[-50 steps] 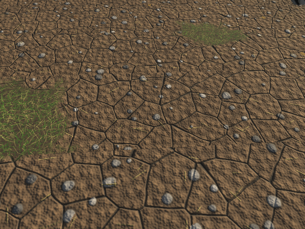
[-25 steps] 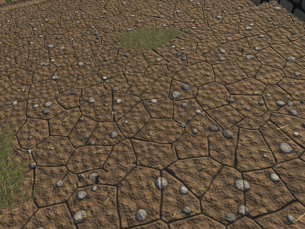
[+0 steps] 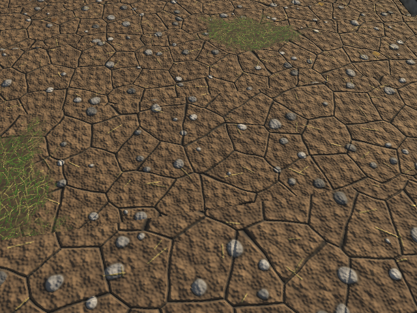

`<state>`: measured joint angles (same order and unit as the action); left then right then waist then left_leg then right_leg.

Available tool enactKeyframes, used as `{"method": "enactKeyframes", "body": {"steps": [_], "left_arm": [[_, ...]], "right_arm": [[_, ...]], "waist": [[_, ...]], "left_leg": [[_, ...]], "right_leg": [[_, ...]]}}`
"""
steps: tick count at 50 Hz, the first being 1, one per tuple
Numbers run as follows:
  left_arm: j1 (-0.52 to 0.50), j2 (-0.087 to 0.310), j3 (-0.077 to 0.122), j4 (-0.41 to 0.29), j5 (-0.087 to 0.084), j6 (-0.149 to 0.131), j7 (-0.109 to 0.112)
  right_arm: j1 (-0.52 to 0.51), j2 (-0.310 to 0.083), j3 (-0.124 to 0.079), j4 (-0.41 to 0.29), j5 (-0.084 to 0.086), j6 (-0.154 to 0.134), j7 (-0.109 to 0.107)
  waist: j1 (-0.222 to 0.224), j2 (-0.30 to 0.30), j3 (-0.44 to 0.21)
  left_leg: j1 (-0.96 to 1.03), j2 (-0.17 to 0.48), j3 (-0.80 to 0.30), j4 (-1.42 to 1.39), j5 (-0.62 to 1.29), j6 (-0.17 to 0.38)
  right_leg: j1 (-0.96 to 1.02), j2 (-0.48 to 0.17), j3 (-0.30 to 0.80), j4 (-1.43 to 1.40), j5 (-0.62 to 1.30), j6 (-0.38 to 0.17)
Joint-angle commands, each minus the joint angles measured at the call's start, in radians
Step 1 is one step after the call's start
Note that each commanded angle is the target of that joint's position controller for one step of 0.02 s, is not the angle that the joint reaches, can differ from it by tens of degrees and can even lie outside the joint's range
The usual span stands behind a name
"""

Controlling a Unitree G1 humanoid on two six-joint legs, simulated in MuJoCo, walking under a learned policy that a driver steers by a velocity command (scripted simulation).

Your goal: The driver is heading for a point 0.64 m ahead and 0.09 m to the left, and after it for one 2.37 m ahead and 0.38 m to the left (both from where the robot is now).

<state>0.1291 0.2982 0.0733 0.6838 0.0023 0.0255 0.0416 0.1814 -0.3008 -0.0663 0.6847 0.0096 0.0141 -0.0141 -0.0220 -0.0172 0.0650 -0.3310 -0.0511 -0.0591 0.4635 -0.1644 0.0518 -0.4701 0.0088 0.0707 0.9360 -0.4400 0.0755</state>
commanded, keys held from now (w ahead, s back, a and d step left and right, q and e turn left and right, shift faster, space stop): q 0.04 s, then w+q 0.60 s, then w+e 0.36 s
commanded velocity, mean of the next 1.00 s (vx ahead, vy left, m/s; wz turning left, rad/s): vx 0.37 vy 0.00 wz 0.36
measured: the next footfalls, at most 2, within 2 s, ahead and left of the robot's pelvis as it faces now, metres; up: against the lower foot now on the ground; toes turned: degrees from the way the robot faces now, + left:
right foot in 0.16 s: +0.08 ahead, -0.15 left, +0.00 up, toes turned +11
left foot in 0.64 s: +0.27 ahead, +0.20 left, +0.00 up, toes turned +26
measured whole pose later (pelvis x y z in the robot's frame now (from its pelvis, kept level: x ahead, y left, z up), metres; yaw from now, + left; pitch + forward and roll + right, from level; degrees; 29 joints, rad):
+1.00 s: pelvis +0.33 +0.15 +0.00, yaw +21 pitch +1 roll +2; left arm 0.21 0.29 0.05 0.73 -0.02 -0.05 -0.02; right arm 0.33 -0.25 -0.05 0.79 -0.01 -0.09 0.01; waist -0.04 -0.05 0.02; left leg -0.01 -0.08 0.10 0.26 -0.27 0.08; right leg -0.72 -0.09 0.09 0.78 0.10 -0.01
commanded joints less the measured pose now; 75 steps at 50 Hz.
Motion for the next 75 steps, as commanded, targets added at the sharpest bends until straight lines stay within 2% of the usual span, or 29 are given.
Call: {"method": "enactKeyframes", "body": {"steps": [1,7,8,9,10,12,16,21,27,29,31,32,33,34,35,38,43,51,56,58,59,60,61,62,63,66,72,74,75], "left_arm": [[0.027,0.055,0.012,-0.052,-0.001,-0.017,0.000],[0.105,0.070,0.028,-0.041,-0.023,-0.061,-0.032],[0.175,0.108,0.041,-0.026,-0.018,-0.069,-0.026],[0.256,0.193,0.059,-0.013,0.009,-0.071,-0.019],[0.220,0.237,0.066,-0.020,0.045,-0.087,-0.035],[0.109,0.129,0.037,-0.049,0.008,-0.103,-0.021],[0.171,0.095,0.023,-0.029,0.006,-0.115,-0.008],[0.223,0.123,0.032,0.003,0.007,-0.114,-0.013],[0.247,0.178,0.051,0.048,-0.023,-0.096,-0.022],[0.232,0.202,0.058,0.056,-0.033,-0.088,-0.024],[0.211,0.220,0.061,0.058,-0.043,-0.079,-0.019],[0.234,0.188,0.047,0.049,-0.034,-0.085,-0.016],[0.274,0.039,-0.002,0.001,0.019,-0.098,-0.025],[0.283,0.064,-0.012,-0.007,-0.009,-0.131,-0.032],[0.182,0.156,0.016,-0.024,-0.056,-0.141,-0.036],[0.160,0.137,0.013,-0.009,-0.027,-0.136,-0.026],[0.181,0.079,0.002,0.019,-0.030,-0.074,-0.035],[-0.047,0.016,-0.021,-0.064,-0.020,-0.099,-0.085],[0.022,0.056,0.001,-0.102,-0.015,-0.086,-0.110],[0.256,0.134,0.040,-0.067,-0.012,-0.084,-0.100],[0.331,0.205,0.059,-0.073,-0.009,-0.080,-0.083],[0.226,0.267,0.057,-0.121,-0.009,-0.082,-0.074],[0.259,0.186,0.034,-0.139,-0.009,-0.081,-0.079],[0.204,0.148,0.023,-0.146,-0.005,-0.077,-0.077],[0.157,0.133,0.019,-0.141,-0.013,-0.073,-0.077],[0.102,0.117,0.010,-0.148,-0.005,-0.067,-0.064],[0.088,0.152,0.025,-0.117,-0.005,-0.007,-0.013],[0.036,0.148,0.021,-0.148,-0.007,0.017,-0.003],[0.002,0.140,0.014,-0.169,0.013,0.016,0.003]], "right_arm": [[-0.036,-0.177,-0.053,-0.080,0.002,0.000,-0.014],[-0.061,-0.153,-0.042,-0.101,0.017,0.016,-0.012],[-0.057,-0.113,-0.030,-0.106,0.015,0.012,-0.012],[-0.067,-0.034,-0.011,-0.134,0.018,0.004,-0.009],[-0.092,-0.081,-0.023,-0.174,0.021,-0.017,-0.006],[-0.035,-0.155,-0.051,-0.127,0.015,-0.023,0.002],[-0.046,-0.081,-0.036,-0.115,0.013,-0.032,0.021],[-0.134,-0.045,-0.019,-0.153,0.015,-0.035,0.039],[-0.227,-0.021,-0.002,-0.192,0.020,-0.039,0.073],[-0.198,-0.045,-0.013,-0.195,0.018,-0.036,0.078],[0.020,-0.115,-0.056,-0.140,0.015,-0.028,0.070],[0.193,-0.177,-0.090,-0.095,0.023,-0.019,0.054],[0.246,-0.269,-0.098,-0.084,0.034,-0.018,0.032],[0.263,-0.250,-0.075,-0.113,0.020,-0.038,0.038],[0.232,-0.166,-0.052,-0.092,0.007,-0.053,0.050],[0.084,-0.085,-0.021,-0.073,-0.009,-0.077,0.049],[0.078,-0.079,-0.021,-0.008,-0.021,-0.119,0.042],[0.153,-0.114,-0.023,0.077,-0.013,-0.116,0.006],[0.134,-0.148,-0.040,0.084,-0.006,-0.066,-0.014],[0.083,-0.168,-0.043,0.065,-0.002,-0.048,-0.032],[0.101,-0.144,-0.033,0.047,-0.007,-0.056,-0.036],[0.279,-0.009,0.007,0.033,-0.050,-0.077,-0.005],[0.223,-0.123,-0.010,0.029,-0.024,-0.108,0.017],[0.091,-0.164,-0.021,-0.011,0.017,-0.109,0.016],[0.050,-0.139,-0.013,-0.033,0.009,-0.100,0.008],[0.081,-0.127,-0.017,-0.023,-0.021,-0.052,-0.017],[0.015,-0.025,0.018,-0.044,-0.042,-0.026,-0.029],[0.018,-0.050,0.013,-0.028,-0.040,-0.028,-0.017],[0.041,-0.078,0.004,-0.019,-0.042,-0.036,-0.007]], "waist": [[0.008,0.154,-0.163],[0.063,0.175,-0.143],[0.092,0.103,-0.141],[0.099,-0.140,-0.146],[0.073,-0.235,-0.053],[0.025,-0.146,0.007],[0.064,-0.104,-0.007],[0.107,-0.097,0.013],[0.126,-0.091,0.056],[0.086,-0.104,0.028],[-0.049,-0.091,-0.124],[-0.124,-0.046,-0.222],[-0.073,0.250,-0.294],[-0.082,0.251,-0.506],[-0.111,0.130,-0.368],[-0.004,0.092,-0.137],[0.034,0.063,-0.055],[-0.050,0.049,0.027],[0.017,0.097,-0.038],[0.146,0.099,-0.146],[0.175,-0.039,-0.229],[0.005,-0.311,-0.346],[0.094,-0.165,-0.473],[0.101,-0.078,-0.322],[0.060,0.036,-0.193],[-0.002,0.036,-0.125],[0.002,-0.049,-0.254],[-0.004,-0.024,-0.294],[-0.010,-0.035,-0.315]], "left_leg": [[0.087,0.207,-0.254,-0.129,0.123,0.182],[-0.079,0.141,-0.368,-0.108,-0.439,0.117],[-0.200,0.089,-0.320,0.012,-0.493,0.060],[-0.393,-0.045,-0.113,0.326,-0.486,-0.008],[-0.507,-0.015,-0.117,0.508,-0.409,-0.014],[-0.536,0.039,-0.118,0.631,-0.245,-0.035],[-0.530,0.080,-0.057,0.709,-0.036,-0.083],[-0.516,0.109,-0.009,0.507,0.051,-0.109],[-0.382,0.115,0.097,0.255,0.010,-0.048],[-0.270,0.074,0.141,0.203,-0.057,-0.001],[0.069,-0.020,0.197,0.117,-0.024,0.061],[0.368,-0.022,0.135,0.106,0.014,0.100],[0.688,0.255,-0.344,0.048,-0.098,0.225],[0.747,0.431,-0.796,-0.146,-0.256,0.354],[0.665,0.410,-0.648,-0.180,-0.231,0.294],[0.283,0.294,-0.293,-0.183,0.048,0.207],[0.153,0.254,-0.065,-0.280,0.257,0.183],[0.245,0.244,0.131,-0.294,0.346,0.080],[0.384,0.296,0.179,-0.058,0.920,0.081],[0.319,0.253,0.198,0.292,1.032,0.042],[0.151,0.169,0.217,0.634,0.631,-0.005],[-0.259,-0.058,0.114,1.063,-0.461,-0.091],[-0.349,-0.034,-0.095,1.122,-0.442,-0.088],[-0.378,0.019,-0.095,1.082,-0.384,-0.084],[-0.385,0.051,-0.064,1.001,-0.343,-0.083],[-0.258,0.092,-0.049,0.823,-0.261,-0.102],[-0.158,0.050,-0.010,0.521,-0.025,-0.143],[-0.089,0.017,0.026,0.571,0.078,-0.152],[-0.063,0.025,0.000,0.678,0.121,-0.147]], "right_leg": [[0.060,0.015,-0.005,-0.132,0.058,0.015],[0.307,0.036,-0.048,-0.474,0.163,-0.058],[0.436,-0.067,0.046,-0.549,0.097,-0.101],[0.523,-0.298,0.363,-0.669,-0.188,-0.200],[0.406,-0.416,0.633,-0.775,-0.339,-0.309],[0.392,-0.335,0.446,-0.764,-0.270,-0.265],[0.419,-0.256,0.160,-0.773,0.063,-0.214],[0.461,-0.264,0.003,-0.784,0.244,-0.231],[0.484,-0.301,-0.125,-0.757,0.367,-0.219],[0.500,-0.309,-0.172,-0.674,0.650,-0.201],[0.459,-0.271,-0.263,-0.364,1.036,-0.161],[0.279,-0.235,-0.279,-0.117,0.928,-0.122],[-0.140,-0.111,-0.252,0.256,0.033,-0.062],[-0.244,-0.014,-0.012,0.454,-0.158,-0.053],[-0.332,-0.063,0.023,0.479,-0.067,-0.063],[-0.232,-0.173,0.010,0.316,0.134,-0.088],[-0.211,-0.165,0.025,0.182,0.304,-0.062],[-0.203,-0.077,-0.036,-0.288,0.630,-0.104],[-0.105,0.003,-0.148,-0.234,0.304,-0.165],[0.186,0.067,-0.155,-0.326,0.332,-0.211],[0.418,-0.064,0.070,-0.423,0.584,-0.271],[0.753,-0.329,0.572,-0.425,0.859,-0.511],[0.773,-0.348,0.680,-0.517,0.786,-0.556],[0.655,-0.311,0.504,-0.518,0.815,-0.500],[0.494,-0.268,0.402,-0.539,0.837,-0.456],[0.267,-0.191,0.298,-0.591,0.857,-0.406],[0.246,-0.098,0.186,-0.475,1.133,-0.324],[0.196,-0.073,0.179,-0.433,1.087,-0.307],[0.182,-0.109,0.237,-0.407,1.088,-0.321]]}}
